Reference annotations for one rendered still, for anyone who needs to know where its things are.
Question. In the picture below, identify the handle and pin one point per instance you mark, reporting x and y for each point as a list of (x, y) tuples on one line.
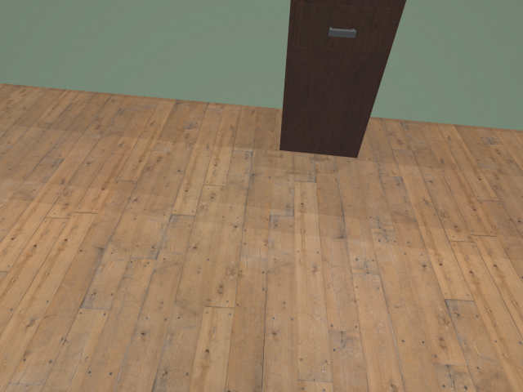
[(344, 33)]

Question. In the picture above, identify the cabinet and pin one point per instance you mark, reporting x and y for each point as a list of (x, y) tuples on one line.
[(329, 93)]

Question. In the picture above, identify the drawer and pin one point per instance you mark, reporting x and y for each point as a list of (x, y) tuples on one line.
[(372, 24)]

